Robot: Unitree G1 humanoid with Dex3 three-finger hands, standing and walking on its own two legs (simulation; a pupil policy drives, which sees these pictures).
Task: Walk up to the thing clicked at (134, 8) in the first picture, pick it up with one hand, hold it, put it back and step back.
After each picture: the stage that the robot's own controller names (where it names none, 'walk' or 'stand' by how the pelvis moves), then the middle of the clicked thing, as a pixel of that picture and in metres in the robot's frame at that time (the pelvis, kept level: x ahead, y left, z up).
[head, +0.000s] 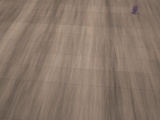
stand; (134, 10) +2.17 -0.76 -0.72
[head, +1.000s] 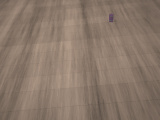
walk; (111, 18) +2.11 -0.26 -0.68
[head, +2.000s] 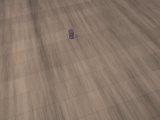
walk; (71, 34) +1.49 +0.23 -0.71
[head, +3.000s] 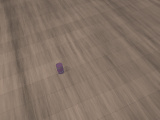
walk; (60, 68) +0.97 +0.32 -0.72
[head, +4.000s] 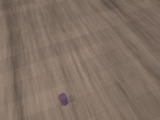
walk; (63, 99) +0.62 +0.26 -0.71
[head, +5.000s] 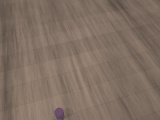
walk; (59, 114) +0.43 +0.19 -0.70
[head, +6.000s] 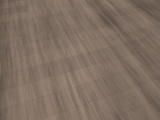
stand; out of the picture +0.36 +0.20 -0.72
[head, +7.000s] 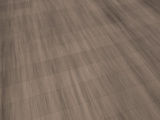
stand; out of the picture +0.36 +0.19 -0.72
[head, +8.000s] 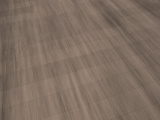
stand; out of the picture +0.38 +0.20 -0.73
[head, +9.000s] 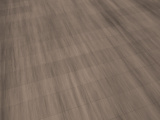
stand; out of the picture +0.37 +0.20 -0.73
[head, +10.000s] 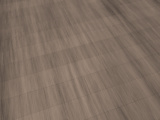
go down; out of the picture +0.37 +0.20 -0.72
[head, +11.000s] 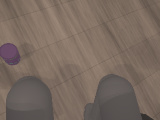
go down; (10, 55) +0.44 +0.26 -0.29
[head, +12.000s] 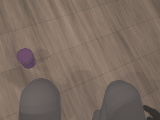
close in; (27, 59) +0.44 +0.25 -0.30
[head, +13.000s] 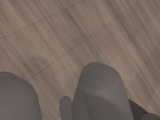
close in; out of the picture +0.42 +0.29 -0.22
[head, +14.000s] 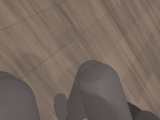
close; out of the picture +0.42 +0.30 -0.22
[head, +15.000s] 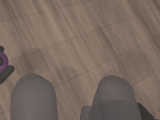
lift; out of the picture +0.34 +0.28 -0.14
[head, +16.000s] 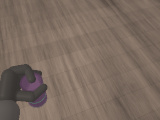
hold; (34, 91) +0.32 +0.18 +0.01
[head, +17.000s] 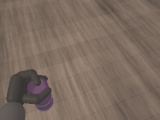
hold; (41, 95) +0.32 +0.17 -0.02
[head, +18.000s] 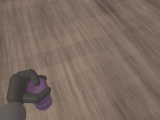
crouch; (40, 94) +0.32 +0.17 -0.03
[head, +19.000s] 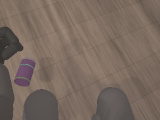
crouch; (25, 71) +0.42 +0.23 -0.29
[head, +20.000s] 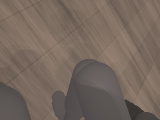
lower; out of the picture +0.35 +0.31 -0.26
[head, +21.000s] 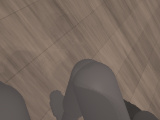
lower; out of the picture +0.35 +0.32 -0.25
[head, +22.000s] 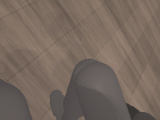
lower; out of the picture +0.34 +0.31 -0.25
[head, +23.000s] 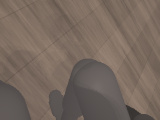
lower; out of the picture +0.35 +0.28 -0.25
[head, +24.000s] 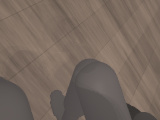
loosen; out of the picture +0.35 +0.25 -0.25
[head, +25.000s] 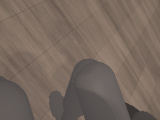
withdraw; out of the picture +0.35 +0.20 -0.25
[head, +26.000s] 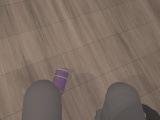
walk; (59, 81) +0.37 +0.10 -0.35
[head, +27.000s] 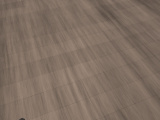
stand; out of the picture +0.26 +0.01 -0.68
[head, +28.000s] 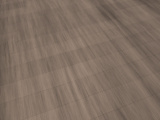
stand; out of the picture +0.26 -0.01 -0.69
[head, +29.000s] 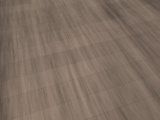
stand; out of the picture +0.25 -0.05 -0.71
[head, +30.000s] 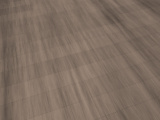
walk; out of the picture +0.25 -0.10 -0.75
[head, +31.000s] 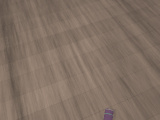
walk; (108, 117) +0.41 -0.16 -0.73
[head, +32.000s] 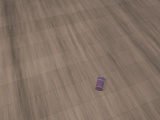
walk; (100, 83) +0.71 -0.17 -0.73
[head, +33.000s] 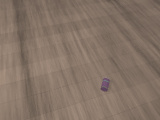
stand; (105, 84) +0.81 -0.20 -0.74
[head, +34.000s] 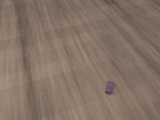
stand; (109, 87) +0.81 -0.22 -0.75
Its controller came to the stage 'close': yes
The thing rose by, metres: 0.69
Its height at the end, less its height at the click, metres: -0.02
